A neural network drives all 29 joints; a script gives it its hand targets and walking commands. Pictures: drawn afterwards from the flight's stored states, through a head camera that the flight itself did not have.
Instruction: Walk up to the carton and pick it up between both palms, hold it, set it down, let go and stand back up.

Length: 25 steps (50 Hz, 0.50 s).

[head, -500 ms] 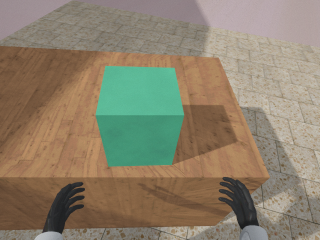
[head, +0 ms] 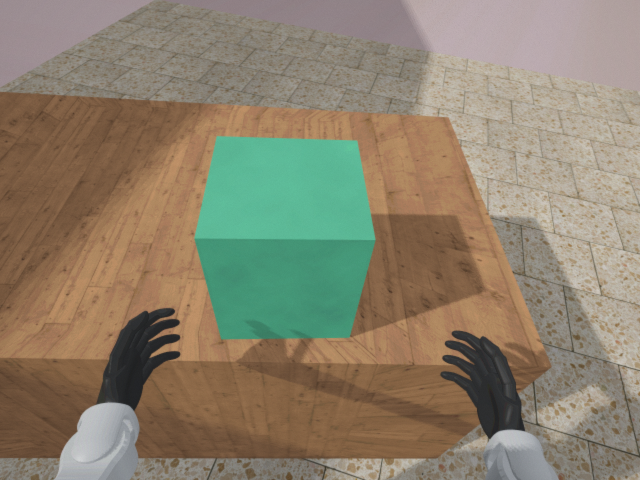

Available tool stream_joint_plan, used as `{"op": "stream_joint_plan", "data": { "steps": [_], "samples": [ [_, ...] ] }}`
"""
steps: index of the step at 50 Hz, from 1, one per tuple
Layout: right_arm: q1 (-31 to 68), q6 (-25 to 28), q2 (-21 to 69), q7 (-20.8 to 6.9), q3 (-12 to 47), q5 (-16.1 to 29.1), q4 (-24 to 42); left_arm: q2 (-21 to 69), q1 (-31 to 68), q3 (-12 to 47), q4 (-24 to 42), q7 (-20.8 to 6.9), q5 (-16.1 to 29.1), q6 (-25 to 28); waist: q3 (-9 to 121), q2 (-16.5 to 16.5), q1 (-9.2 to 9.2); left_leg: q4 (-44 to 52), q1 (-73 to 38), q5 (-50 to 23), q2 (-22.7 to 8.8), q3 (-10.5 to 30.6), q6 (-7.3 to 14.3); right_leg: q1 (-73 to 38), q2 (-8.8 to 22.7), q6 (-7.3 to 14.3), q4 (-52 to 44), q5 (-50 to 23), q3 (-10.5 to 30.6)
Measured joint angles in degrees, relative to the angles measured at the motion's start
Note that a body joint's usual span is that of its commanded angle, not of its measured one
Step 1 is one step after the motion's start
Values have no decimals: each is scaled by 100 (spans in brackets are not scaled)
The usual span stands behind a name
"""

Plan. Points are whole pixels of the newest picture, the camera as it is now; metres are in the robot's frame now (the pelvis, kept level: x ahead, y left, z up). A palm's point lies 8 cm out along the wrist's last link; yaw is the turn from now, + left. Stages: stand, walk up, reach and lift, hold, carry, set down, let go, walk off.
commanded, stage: reach and lift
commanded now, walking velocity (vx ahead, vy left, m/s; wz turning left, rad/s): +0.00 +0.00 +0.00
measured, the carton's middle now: (287, 243) +0.47 +0.06 +0.00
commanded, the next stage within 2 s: none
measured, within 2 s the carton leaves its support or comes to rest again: neither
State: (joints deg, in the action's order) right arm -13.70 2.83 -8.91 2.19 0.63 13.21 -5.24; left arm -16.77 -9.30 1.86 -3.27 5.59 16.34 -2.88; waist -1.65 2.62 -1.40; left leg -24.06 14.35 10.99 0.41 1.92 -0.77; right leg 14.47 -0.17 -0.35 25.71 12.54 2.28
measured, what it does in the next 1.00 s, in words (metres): stands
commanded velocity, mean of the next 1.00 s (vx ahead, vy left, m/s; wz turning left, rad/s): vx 0.00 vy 0.00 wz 0.00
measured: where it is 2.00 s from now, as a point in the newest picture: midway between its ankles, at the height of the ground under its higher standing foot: outside the picture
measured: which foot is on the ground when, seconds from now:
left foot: down 0.00-1.00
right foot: down 0.00-1.00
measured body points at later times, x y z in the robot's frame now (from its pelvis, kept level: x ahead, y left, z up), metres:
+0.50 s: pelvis +0.01 +0.00 +0.00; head +0.04 +0.00 +0.45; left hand +0.33 +0.24 +0.07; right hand +0.33 -0.19 +0.06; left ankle +0.02 +0.13 -0.74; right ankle +0.01 -0.12 -0.74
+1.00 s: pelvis +0.01 +0.00 +0.00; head +0.03 +0.00 +0.45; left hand +0.40 +0.24 +0.11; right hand +0.41 -0.18 +0.10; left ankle +0.02 +0.13 -0.74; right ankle +0.01 -0.12 -0.74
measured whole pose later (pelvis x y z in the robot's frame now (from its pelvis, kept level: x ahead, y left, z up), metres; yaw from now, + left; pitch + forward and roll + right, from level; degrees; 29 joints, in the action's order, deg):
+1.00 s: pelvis +0.01 +0.00 +0.00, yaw +0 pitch +2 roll +1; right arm 30.0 -11.7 -14.7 6.6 0.6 17.8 -29.0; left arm -18.8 34.5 -6.4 -30.3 1.7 16.4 -20.0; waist -0.9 1.7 -1.4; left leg -23.1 13.9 11.0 0.4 1.9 -1.0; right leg 14.5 -0.2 -0.3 25.6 13.0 2.3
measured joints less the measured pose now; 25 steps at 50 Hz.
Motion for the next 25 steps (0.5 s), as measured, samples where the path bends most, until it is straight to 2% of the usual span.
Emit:
{"op": "stream_joint_plan", "data": {
  "steps": [6,14,25],
  "samples": [
    [162,-337,-134,120,0,142,273,7,412,-248,165,-45,0,-559,5,-31,-1,40,-19,0,0,0,-1,0,1,2,0,19,0],
    [802,-744,-228,221,0,187,365,8,919,-526,105,-228,7,-1001,5,-81,-1,80,-37,0,0,0,-4,1,1,6,0,39,0],
    [1943,-1088,-417,357,-1,359,-183,0,1870,-779,-377,-344,7,-1462,5,-92,-1,99,-42,0,0,0,-13,1,2,10,-8,46,0]
  ]
}}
